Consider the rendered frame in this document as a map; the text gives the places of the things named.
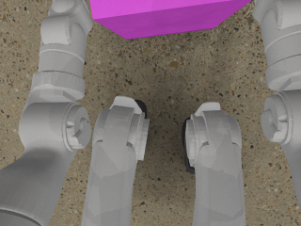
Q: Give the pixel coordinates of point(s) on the robot left foot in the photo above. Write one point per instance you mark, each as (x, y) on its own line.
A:
(142, 107)

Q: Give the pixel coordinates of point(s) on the right robot forearm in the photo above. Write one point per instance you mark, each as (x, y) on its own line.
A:
(280, 22)

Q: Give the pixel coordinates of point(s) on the left robot forearm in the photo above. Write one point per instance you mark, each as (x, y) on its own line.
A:
(63, 45)

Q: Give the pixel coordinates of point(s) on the carton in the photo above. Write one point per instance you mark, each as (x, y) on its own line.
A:
(136, 19)

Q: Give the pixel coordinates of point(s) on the right robot upper arm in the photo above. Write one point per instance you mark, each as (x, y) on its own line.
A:
(281, 123)

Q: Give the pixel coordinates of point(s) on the robot left thigh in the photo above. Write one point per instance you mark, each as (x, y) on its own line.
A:
(110, 182)

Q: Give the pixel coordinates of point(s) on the left robot upper arm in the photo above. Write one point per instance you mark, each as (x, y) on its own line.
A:
(30, 187)

